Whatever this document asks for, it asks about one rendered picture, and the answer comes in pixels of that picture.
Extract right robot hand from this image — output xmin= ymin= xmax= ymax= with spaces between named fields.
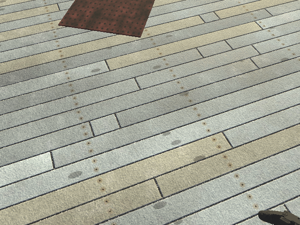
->
xmin=258 ymin=210 xmax=300 ymax=225

